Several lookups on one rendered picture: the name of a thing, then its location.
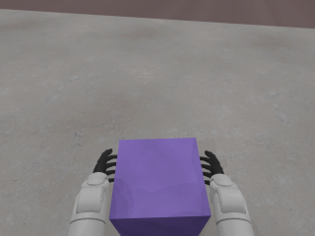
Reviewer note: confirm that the carton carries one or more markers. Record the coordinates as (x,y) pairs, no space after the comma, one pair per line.
(159,188)

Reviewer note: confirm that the robot left forearm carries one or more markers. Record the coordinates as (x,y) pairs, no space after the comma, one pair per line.
(90,207)

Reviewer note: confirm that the right robot hand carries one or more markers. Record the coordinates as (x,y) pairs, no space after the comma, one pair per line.
(214,167)

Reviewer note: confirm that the left robot hand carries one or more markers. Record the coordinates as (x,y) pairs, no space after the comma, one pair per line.
(101,165)

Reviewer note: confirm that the robot right forearm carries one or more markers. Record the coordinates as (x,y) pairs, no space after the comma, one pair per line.
(230,208)

